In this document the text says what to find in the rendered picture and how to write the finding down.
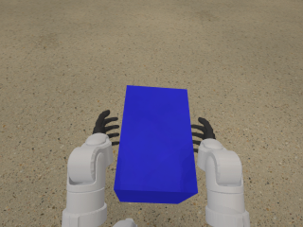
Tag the robot right forearm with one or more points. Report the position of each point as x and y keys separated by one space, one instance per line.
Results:
x=224 y=185

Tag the carton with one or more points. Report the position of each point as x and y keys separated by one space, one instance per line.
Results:
x=155 y=161

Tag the left robot hand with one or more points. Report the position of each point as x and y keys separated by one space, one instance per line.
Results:
x=100 y=126

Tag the right robot hand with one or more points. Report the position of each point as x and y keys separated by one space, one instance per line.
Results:
x=206 y=129

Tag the robot left forearm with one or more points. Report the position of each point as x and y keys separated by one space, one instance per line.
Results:
x=85 y=183

